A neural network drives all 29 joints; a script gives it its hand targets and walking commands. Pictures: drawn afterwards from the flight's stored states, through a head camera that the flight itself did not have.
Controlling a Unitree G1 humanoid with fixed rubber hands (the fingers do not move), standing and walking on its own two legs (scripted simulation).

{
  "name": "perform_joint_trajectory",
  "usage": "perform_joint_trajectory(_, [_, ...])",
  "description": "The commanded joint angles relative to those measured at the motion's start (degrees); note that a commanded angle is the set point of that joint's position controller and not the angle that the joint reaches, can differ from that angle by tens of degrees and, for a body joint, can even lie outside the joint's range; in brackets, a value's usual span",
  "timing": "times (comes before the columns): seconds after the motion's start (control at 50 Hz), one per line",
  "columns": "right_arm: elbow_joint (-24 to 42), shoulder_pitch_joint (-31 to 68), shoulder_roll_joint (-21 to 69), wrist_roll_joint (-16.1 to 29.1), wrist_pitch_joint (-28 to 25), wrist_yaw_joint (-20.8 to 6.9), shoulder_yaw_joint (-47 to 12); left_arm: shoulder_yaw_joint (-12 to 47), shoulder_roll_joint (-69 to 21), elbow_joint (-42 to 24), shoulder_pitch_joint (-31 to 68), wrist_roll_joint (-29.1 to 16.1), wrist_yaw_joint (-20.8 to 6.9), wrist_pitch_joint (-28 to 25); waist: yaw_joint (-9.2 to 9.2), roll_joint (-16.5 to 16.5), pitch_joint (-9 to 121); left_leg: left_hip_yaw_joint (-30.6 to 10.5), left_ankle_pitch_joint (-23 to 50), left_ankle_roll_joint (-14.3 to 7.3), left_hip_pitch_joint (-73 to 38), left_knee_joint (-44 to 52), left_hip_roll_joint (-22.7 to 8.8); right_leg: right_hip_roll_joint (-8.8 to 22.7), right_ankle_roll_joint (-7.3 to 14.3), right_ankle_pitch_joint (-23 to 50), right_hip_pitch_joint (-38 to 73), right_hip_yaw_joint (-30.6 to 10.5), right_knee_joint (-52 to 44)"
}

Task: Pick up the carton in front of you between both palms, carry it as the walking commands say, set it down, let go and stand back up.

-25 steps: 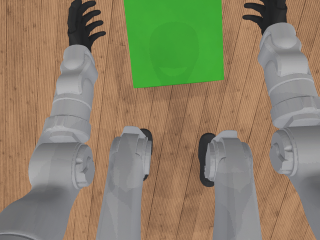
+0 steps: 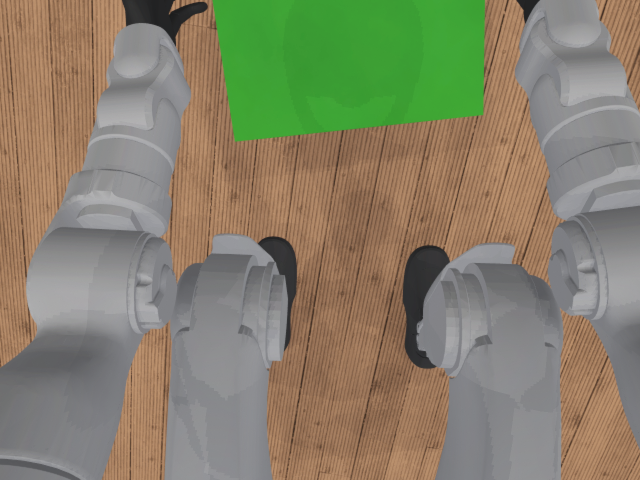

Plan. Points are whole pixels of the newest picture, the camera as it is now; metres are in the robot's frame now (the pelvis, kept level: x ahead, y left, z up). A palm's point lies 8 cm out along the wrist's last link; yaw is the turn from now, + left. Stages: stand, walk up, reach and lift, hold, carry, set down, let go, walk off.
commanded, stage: reach and lift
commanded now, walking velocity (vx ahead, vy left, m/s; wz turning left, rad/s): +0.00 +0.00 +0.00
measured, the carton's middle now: (345, 33) +0.52 +0.02 -0.25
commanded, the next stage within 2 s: none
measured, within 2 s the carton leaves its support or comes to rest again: leaves its support in 0.60 s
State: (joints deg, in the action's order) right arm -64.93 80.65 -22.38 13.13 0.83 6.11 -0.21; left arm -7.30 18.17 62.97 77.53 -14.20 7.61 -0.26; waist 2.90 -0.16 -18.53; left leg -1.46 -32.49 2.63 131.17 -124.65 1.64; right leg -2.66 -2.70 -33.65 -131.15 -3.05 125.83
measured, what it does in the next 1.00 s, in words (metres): rises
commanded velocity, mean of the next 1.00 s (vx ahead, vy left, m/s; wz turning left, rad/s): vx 0.00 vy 0.00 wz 0.00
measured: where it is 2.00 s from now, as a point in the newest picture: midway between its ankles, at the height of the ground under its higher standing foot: (347, 321)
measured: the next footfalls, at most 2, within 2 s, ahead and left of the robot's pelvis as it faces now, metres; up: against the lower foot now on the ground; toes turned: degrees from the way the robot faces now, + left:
none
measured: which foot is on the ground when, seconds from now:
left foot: down 0.00-1.00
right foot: down 0.00-1.00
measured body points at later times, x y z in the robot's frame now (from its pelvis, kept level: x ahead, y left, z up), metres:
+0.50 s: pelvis +0.00 +0.00 +0.00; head +0.37 +0.00 +0.25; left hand +0.53 +0.18 -0.19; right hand +0.55 -0.13 -0.19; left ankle +0.11 +0.13 -0.34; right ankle +0.10 -0.13 -0.34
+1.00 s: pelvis +0.00 +0.00 +0.06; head +0.27 +0.00 +0.42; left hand +0.50 +0.17 -0.03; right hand +0.52 -0.13 -0.02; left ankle +0.11 +0.13 -0.34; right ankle +0.10 -0.13 -0.34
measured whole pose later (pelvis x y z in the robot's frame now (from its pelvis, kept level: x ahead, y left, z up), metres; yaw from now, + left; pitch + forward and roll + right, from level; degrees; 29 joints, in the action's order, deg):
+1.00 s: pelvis +0.00 +0.00 +0.06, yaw -1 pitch +42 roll +0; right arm -50.7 66.7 -4.6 -9.2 18.8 4.4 22.0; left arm -26.8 3.5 46.9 62.8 8.2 5.5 19.2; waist 2.2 1.0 6.0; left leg -4.0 -30.7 4.2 124.6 -112.8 4.6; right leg -6.3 -3.6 -31.5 -124.5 -4.3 113.5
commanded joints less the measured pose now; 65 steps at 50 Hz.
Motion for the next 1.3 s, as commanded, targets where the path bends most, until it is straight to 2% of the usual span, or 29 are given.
perform_joint_trajectory(0.0, [5.01, 12.25, -4.16, -0.8, -1.15, 0.34, 1.44, -0.73, 5.21, -2.74, 9.35, 0.85, -0.5, -1.33, 1.98, 3.37, 68.94, 4.82, 20.69, 0.72, -32.34, 8.95, 0.0, -0.19, -0.18, 18.81, 34.53, 4.12, -8.94])
perform_joint_trajectory(0.08, [3.65, 13.43, -2.19, -1.2, -0.84, 0.36, 1.52, -1.08, 5.19, -1.37, 9.8, 1.7, -0.43, -1.39, 2.19, 3.5, 65.78, 4.41, 18.25, 0.47, -31.12, 9.19, -0.28, 0.12, 0.01, 15.31, 32.28, 3.84, -9.93])
perform_joint_trajectory(0.12, [3.99, 13.56, -2.73, -1.58, -0.93, 0.47, 2.02, 0.12, 4.44, -3.0, 11.14, 1.3, -0.36, -1.61, 0.75, 2.86, 65.03, 4.17, 16.92, 0.44, -31.07, 9.65, -0.32, -0.08, 0.23, 14.16, 31.21, 4.15, -10.34])
perform_joint_trajectory(0.16, [2.8, 14.72, -2.74, -1.52, -1.06, 0.51, 1.29, 0.32, 4.0, -2.78, 12.69, 0.9, -0.28, -1.71, 1.01, 2.77, 65.44, 4.17, 17.78, 0.47, -32.77, 9.52, -0.22, -0.08, 0.31, 14.01, 30.88, 3.91, -10.68])
perform_joint_trajectory(0.22, [4.0, 16.21, 0.22, -0.87, -1.4, 0.68, 0.53, 3.0, 0.97, -5.47, 14.69, -0.31, 0.06, -1.81, -0.35, 2.12, 67.79, 3.44, 19.26, 0.55, -34.11, 10.13, 0.2, -0.25, 0.57, 15.92, 31.49, 4.56, -9.77])
perform_joint_trajectory(0.28, [5.84, 18.86, 3.94, -0.28, -2.03, 0.91, -1.77, 4.23, -2.22, -4.53, 16.24, -0.92, 0.14, -2.22, 1.04, 2.69, 69.14, 4.0, 20.31, 0.3, -35.42, 10.33, 1.04, -0.79, 0.55, 15.99, 32.09, 4.56, -10.6])
perform_joint_trajectory(0.32, [3.6, 19.44, 9.42, -0.71, -1.87, 0.3, -2.79, 5.67, -7.61, -2.97, 17.68, -0.69, -0.37, -2.09, 1.15, 2.5, 67.0, 4.24, 19.78, 0.36, -35.56, 10.24, 1.64, -1.28, 0.73, 15.41, 32.15, 4.21, -11.15])
perform_joint_trajectory(0.36, [4.97, 23.63, 19.41, -1.93, -1.46, -1.5, -4.71, 5.45, -15.35, -2.05, 21.28, 1.52, -1.99, -1.54, 1.8, 5.05, 65.54, 4.0, 18.93, -0.06, -33.33, 9.7, 2.19, -1.91, 0.44, 15.43, 31.91, 4.42, -10.36])
perform_joint_trajectory(0.42, [3.9, 29.92, 45.65, -4.9, 0.44, -7.95, -7.47, 9.69, -41.39, -3.55, 32.25, 4.16, -8.99, 0.72, 1.15, 6.46, 61.3, 5.13, 16.57, -0.25, -29.16, 8.51, 4.09, -3.82, 0.8, 14.7, 30.75, 4.49, -9.81])
perform_joint_trajectory(0.44, [5.38, 31.05, 49.69, -5.76, 1.23, -9.47, -6.55, 9.91, -45.5, -5.62, 34.19, 4.59, -10.8, 1.56, 0.49, 5.96, 61.56, 5.19, 16.55, -0.47, -29.25, 8.1, 4.49, -4.4, 0.88, 14.25, 29.52, 4.84, -9.85])
perform_joint_trajectory(0.48, [6.57, 32.08, 54.13, -5.63, 2.34, -11.47, -6.33, 9.68, -49.95, -8.47, 34.37, 5.69, -12.93, 3.0, 1.82, 4.87, 62.46, 5.88, 18.03, -0.8, -30.82, 7.81, 4.9, -5.05, 1.05, 14.93, 29.03, 5.45, -9.28])
perform_joint_trajectory(0.5, [8.97, 31.96, 56.22, -5.61, 2.42, -12.19, -6.03, 10.39, -53.23, -9.75, 34.27, 5.14, -13.7, 3.6, 1.4, 3.53, 65.83, 6.39, 20.04, -0.77, -32.13, 7.18, 5.06, -5.46, 1.33, 17.19, 30.61, 5.77, -8.98])
perform_joint_trajectory(0.56, [18.4, 35.46, 63.1, -2.88, 3.37, -13.05, -9.73, 14.17, -59.64, -16.21, 35.11, 3.29, -14.67, 5.26, 2.85, 4.08, 81.15, 6.89, 28.62, -1.01, -39.26, 6.88, 5.28, -5.98, 1.35, 25.74, 36.68, 6.67, -7.33])
perform_joint_trajectory(0.66, [25.6, 32.41, 70.44, -1.93, 7.8, -12.02, -12.69, 18.83, -66.83, -29.89, 38.19, 0.73, -14.95, 9.16, 1.21, 3.82, 101.51, 8.03, 32.8, -0.32, -48.1, 7.88, 6.16, -6.59, 1.35, 29.42, 45.04, 8.75, -8.98])
perform_joint_trajectory(0.7, [23.78, 29.46, 73.51, -4.22, 10.45, -11.96, -11.6, 18.6, -67.6, -28.15, 35.9, 2.84, -15.3, 11.89, 0.28, 2.68, 99.95, 8.49, 28.12, -0.27, -46.79, 9.65, 6.15, -7.08, 1.29, 25.19, 43.65, 9.17, -11.26])
perform_joint_trajectory(0.72, [23.13, 27.47, 75.51, -5.39, 11.7, -12.28, -10.74, 17.86, -68.94, -27.85, 34.12, 4.49, -15.64, 12.95, 1.57, 2.33, 96.35, 8.89, 24.43, -0.38, -44.28, 11.48, 6.34, -7.18, 1.46, 21.75, 41.75, 8.96, -12.8])
perform_joint_trajectory(0.76, [26.0, 27.96, 77.59, -7.27, 13.44, -12.88, -9.88, 16.39, -71.36, -27.35, 31.34, 6.56, -16.37, 15.26, 1.77, 2.88, 94.45, 8.73, 20.54, -0.91, -42.51, 14.51, 6.79, -7.21, 1.29, 17.97, 40.5, 9.08, -15.65])
perform_joint_trajectory(0.78, [24.68, 26.68, 78.39, -8.02, 14.17, -13.31, -8.57, 15.8, -72.47, -27.0, 31.08, 7.58, -16.6, 16.13, 0.85, 1.93, 92.65, 8.32, 18.69, -0.93, -42.04, 15.59, 6.58, -7.32, 1.63, 16.21, 38.92, 9.22, -16.48])
perform_joint_trajectory(0.86, [18.25, 20.39, 79.82, -13.43, 16.79, -14.93, -2.39, 10.35, -75.16, -22.89, 26.57, 12.9, -17.5, 18.6, 1.04, 0.32, 83.57, 7.73, 11.91, -1.21, -39.85, 21.34, 7.0, -7.74, 2.42, 9.69, 33.85, 8.81, -21.6])
perform_joint_trajectory(0.88, [16.51, 20.55, 79.28, -15.25, 17.12, -15.35, -0.81, 7.77, -74.93, -18.87, 24.04, 14.96, -17.68, 19.27, 0.95, 0.91, 79.05, 7.62, 9.11, -1.23, -38.18, 22.58, 7.07, -7.68, 2.42, 7.03, 31.74, 8.87, -22.88])
perform_joint_trajectory(0.98, [15.11, 19.64, 78.8, -18.72, 17.82, -16.39, 3.74, 2.92, -75.58, -15.9, 22.8, 19.01, -18.62, 20.25, 0.17, 2.53, 78.48, 7.63, 9.69, -1.65, -38.35, 27.47, 7.4, -7.63, 2.18, 8.35, 36.7, 8.46, -28.92])
perform_joint_trajectory(1.0, [15.48, 20.17, 79.65, -18.9, 17.91, -16.31, 3.75, 3.2, -75.08, -16.37, 22.4, 19.35, -18.75, 20.17, 1.18, 2.33, 79.38, 7.74, 10.01, -1.76, -39.32, 28.4, 7.45, -7.59, 2.04, 8.77, 37.27, 8.15, -29.68])
perform_joint_trajectory(1.02, [14.86, 18.76, 80.26, -19.23, 18.15, -16.43, 3.88, 3.02, -75.56, -16.29, 22.79, 19.74, -18.82, 20.22, 0.44, 2.85, 80.03, 7.88, 10.31, -1.81, -39.79, 29.05, 7.48, -7.79, 1.86, 9.45, 38.95, 7.77, -31.06])
perform_joint_trajectory(1.04, [16.11, 18.68, 80.76, -18.89, 18.18, -16.39, 2.98, 3.26, -76.34, -17.7, 22.06, 19.28, -18.97, 20.18, 1.02, 2.82, 82.4, 7.71, 11.49, -1.99, -41.95, 29.82, 7.6, -7.74, 1.76, 10.34, 40.34, 7.84, -31.42])
perform_joint_trajectory(1.1, [16.61, 16.76, 82.14, -18.83, 18.41, -16.38, 2.38, 5.31, -77.41, -18.5, 21.51, 18.65, -19.37, 20.52, 0.02, 2.56, 84.52, 7.57, 12.61, -1.66, -44.37, 32.03, 7.75, -7.73, 1.72, 11.76, 44.28, 7.47, -34.15])
perform_joint_trajectory(1.12, [16.54, 15.53, 82.27, -19.54, 18.63, -16.35, 2.51, 5.84, -78.05, -18.49, 20.76, 18.41, -19.59, 20.7, -1.15, 2.33, 84.27, 7.32, 12.55, -1.51, -44.78, 33.06, 7.69, -7.74, 1.69, 12.33, 45.37, 7.54, -34.89])
perform_joint_trajectory(1.22, [20.07, 12.9, 84.89, -17.42, 19.54, -16.77, -1.51, 9.44, -79.74, -21.77, 16.84, 17.38, -19.86, 21.49, -0.4, 1.92, 87.45, 7.14, 14.74, -1.23, -51.05, 37.21, 7.84, -7.87, 1.17, 14.21, 51.55, 7.1, -38.89])
perform_joint_trajectory(1.24, [20.81, 12.31, 85.31, -16.49, 19.79, -16.88, -2.53, 10.03, -80.12, -22.39, 15.51, 17.39, -19.89, 21.74, 0.71, 1.33, 88.14, 7.25, 15.33, -1.39, -53.57, 38.58, 7.92, -7.78, 1.02, 14.69, 52.45, 7.03, -39.69])
perform_joint_trajectory(1.28, [21.73, 10.67, 86.26, -16.2, 20.07, -17.0, -3.42, 11.97, -80.46, -24.3, 15.12, 16.67, -19.95, 21.78, 0.01, 1.66, 87.7, 6.76, 15.54, -1.24, -55.32, 40.01, 7.9, -7.82, 0.93, 14.78, 54.32, 6.97, -41.32])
